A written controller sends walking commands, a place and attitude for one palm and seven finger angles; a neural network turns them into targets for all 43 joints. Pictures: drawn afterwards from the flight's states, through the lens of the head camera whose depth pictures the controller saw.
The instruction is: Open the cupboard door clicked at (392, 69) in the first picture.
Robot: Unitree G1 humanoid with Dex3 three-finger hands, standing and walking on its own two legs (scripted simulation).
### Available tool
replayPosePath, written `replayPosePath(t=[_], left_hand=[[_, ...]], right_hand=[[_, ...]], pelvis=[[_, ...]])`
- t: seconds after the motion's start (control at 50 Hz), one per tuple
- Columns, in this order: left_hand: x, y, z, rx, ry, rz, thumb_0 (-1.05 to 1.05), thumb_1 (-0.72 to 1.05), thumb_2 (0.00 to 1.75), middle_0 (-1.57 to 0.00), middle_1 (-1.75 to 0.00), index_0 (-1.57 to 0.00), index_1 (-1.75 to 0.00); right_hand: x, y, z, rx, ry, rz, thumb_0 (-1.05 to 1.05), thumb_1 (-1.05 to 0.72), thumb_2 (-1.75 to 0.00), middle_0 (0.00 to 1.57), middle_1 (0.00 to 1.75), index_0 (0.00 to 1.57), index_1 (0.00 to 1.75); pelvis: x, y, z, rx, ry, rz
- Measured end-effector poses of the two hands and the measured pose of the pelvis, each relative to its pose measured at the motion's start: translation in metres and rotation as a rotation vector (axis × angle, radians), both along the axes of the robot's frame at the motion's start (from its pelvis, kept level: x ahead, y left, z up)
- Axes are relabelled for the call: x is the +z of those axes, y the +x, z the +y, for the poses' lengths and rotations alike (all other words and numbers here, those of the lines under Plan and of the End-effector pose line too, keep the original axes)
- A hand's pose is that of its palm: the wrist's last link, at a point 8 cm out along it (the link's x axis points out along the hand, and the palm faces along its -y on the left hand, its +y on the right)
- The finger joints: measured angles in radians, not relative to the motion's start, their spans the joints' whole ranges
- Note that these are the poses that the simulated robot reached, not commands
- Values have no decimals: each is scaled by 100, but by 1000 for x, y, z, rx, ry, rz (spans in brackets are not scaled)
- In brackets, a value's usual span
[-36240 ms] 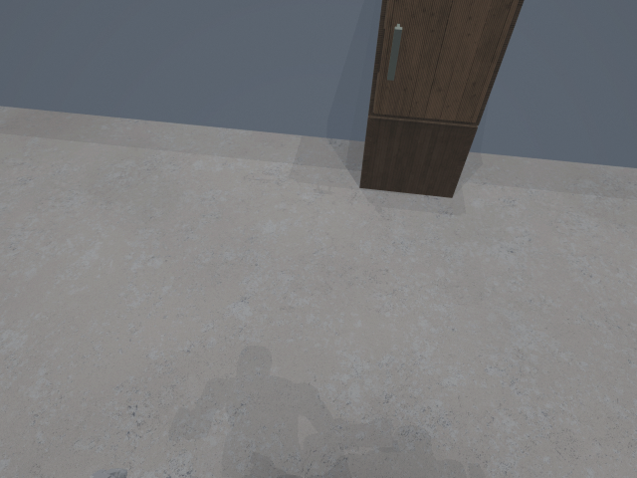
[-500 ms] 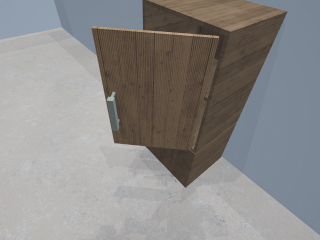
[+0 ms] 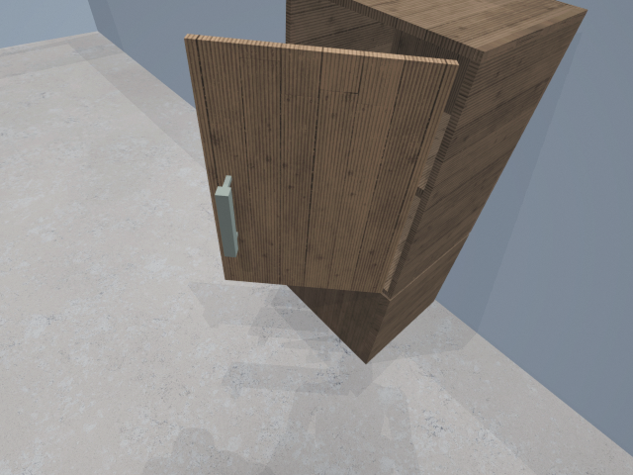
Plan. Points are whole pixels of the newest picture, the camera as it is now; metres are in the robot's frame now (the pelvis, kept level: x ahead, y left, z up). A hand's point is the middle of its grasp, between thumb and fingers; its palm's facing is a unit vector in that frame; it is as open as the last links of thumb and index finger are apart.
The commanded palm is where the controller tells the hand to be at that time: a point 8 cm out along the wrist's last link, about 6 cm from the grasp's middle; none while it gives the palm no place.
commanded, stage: shuffle to correct the standing spot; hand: left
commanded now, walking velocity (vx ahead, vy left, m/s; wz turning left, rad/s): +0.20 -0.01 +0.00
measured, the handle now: (229, 217) +0.60 +0.21 -0.08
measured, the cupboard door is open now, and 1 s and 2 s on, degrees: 45 45 45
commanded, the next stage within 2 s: come to a stop and stand still in 0.06 s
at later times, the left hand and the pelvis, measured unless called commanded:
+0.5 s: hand out of the picture +0.16 +0.15 -0.17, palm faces +0.02 -0.99 -0.17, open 7.3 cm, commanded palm none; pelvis +0.07 -0.01 +0.00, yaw +1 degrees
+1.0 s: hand out of the picture +0.03 +0.15 -0.16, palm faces +0.05 -0.96 -0.27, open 7.4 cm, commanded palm none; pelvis +0.05 -0.05 +0.00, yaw +0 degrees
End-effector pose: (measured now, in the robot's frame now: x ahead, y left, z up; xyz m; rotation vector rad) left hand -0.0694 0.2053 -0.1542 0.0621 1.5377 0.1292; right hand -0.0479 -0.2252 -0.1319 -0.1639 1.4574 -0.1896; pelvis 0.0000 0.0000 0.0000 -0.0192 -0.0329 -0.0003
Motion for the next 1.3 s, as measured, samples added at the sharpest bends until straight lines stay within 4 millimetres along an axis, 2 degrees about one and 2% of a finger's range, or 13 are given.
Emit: replayPosePath(t=[0.08,0.14,0.24,0.36,0.42,0.54,0.64,0.76,0.9,0.98,1.06,1.16,1.3], left_hand=[[6,31,2,-31,-12,-21,1,91,89,-20,-30,-20,-30],[10,71,4,-40,-11,-97,1,91,89,-20,-30,-20,-30],[16,130,22,-70,48,-179,4,96,89,-20,-30,-20,-30],[19,202,15,-77,77,-337,2,94,89,-20,-30,-20,-30],[15,220,6,-74,77,-378,1,93,89,-20,-30,-20,-30],[7,215,-9,-73,52,-335,0,91,89,-20,-30,-20,-30],[4,195,-4,-41,80,-319,-1,93,89,-20,-30,-20,-30],[3,154,1,-30,122,-259,0,92,89,-20,-30,-20,-30],[19,106,-4,-22,152,-178,0,91,89,-20,-30,-20,-30],[28,92,-12,-19,161,-138,0,91,89,-20,-30,-20,-30],[34,92,-20,-15,168,-124,1,91,89,-20,-30,-20,-30],[36,113,-29,-22,170,-146,1,90,89,-20,-30,-20,-30],[35,158,-45,-49,158,-216,0,90,89,-20,-30,-20,-30]], right_hand=[[6,-12,21,-50,18,22,0,-91,-90,20,29,20,30],[10,-20,34,-71,36,59,0,-91,-90,20,29,20,30],[13,-24,46,-105,60,113,0,-91,-90,20,30,20,30],[4,-9,42,-106,80,157,0,-91,-90,20,30,20,30],[-8,11,31,-113,75,139,0,-90,-90,20,30,20,30],[-16,70,10,-92,36,-2,0,-91,-90,20,29,20,30],[-18,112,-9,-38,8,-117,0,-91,-90,20,29,20,30],[-14,143,-32,13,-10,-236,1,-92,-90,20,29,20,30],[-12,169,-42,93,41,-336,1,-91,-90,19,29,20,30],[-13,166,-49,107,67,-318,0,-91,-90,20,29,20,30],[-16,149,-61,109,69,-246,0,-91,-90,20,29,20,30],[-20,117,-75,97,66,-120,0,-91,-90,19,29,20,30],[-19,79,-83,65,71,17,0,-91,-90,19,29,20,30]], pelvis=[[6,11,6,-13,0,1],[11,20,7,-8,-4,7],[13,36,4,-7,-5,8],[6,57,-5,18,4,-5],[-2,65,-9,17,10,-6],[-5,63,-11,11,19,4],[-10,54,-16,2,27,-4],[-12,46,-25,0,32,-15],[-7,46,-38,-8,40,-23],[-2,48,-48,-3,44,-6],[2,50,-57,10,44,8],[4,55,-68,24,43,19],[5,63,-79,36,41,23]])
